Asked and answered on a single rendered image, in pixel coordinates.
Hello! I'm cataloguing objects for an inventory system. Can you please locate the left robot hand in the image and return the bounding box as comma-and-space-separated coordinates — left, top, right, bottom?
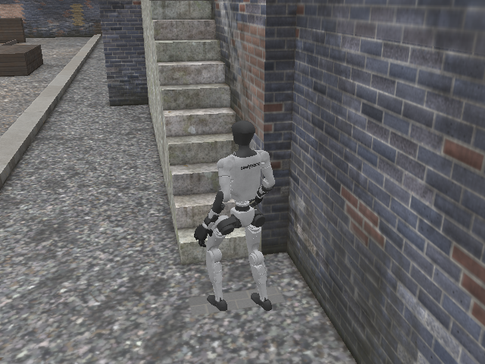
194, 224, 213, 247

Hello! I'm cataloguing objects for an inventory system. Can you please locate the humanoid robot head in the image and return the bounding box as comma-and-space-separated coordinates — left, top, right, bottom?
231, 121, 257, 158

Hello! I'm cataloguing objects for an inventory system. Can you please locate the left robot forearm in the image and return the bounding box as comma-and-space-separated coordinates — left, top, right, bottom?
202, 191, 225, 230

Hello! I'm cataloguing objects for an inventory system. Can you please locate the right robot forearm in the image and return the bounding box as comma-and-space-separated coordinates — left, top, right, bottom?
256, 184, 274, 199

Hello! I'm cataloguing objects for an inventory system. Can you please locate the right robot upper arm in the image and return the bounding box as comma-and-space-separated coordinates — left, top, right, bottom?
255, 150, 275, 188

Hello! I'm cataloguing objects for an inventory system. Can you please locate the right robot hand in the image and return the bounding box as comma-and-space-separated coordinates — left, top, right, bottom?
249, 196, 263, 208

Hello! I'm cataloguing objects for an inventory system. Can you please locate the robot right foot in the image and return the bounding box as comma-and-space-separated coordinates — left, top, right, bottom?
251, 293, 272, 311

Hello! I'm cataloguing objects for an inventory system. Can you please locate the left robot upper arm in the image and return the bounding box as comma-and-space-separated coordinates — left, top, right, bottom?
217, 156, 233, 202

